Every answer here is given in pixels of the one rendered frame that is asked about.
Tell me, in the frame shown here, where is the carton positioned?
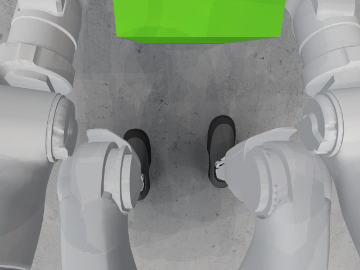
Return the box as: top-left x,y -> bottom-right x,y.
113,0 -> 286,44

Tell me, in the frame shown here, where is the robot right foot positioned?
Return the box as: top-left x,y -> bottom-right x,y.
207,115 -> 236,188

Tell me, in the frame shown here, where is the robot right forearm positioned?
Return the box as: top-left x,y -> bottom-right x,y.
285,0 -> 360,96

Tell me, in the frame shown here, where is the robot left upper arm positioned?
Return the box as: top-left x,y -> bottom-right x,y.
0,84 -> 78,270

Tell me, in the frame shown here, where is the robot foot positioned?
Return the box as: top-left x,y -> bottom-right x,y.
123,129 -> 151,201
207,115 -> 236,188

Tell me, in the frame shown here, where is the robot left foot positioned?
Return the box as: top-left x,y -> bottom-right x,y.
123,129 -> 151,201

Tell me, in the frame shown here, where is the robot right upper arm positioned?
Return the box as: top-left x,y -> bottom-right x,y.
299,87 -> 360,257

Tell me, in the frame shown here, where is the robot left forearm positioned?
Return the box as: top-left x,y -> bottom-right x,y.
0,0 -> 89,95

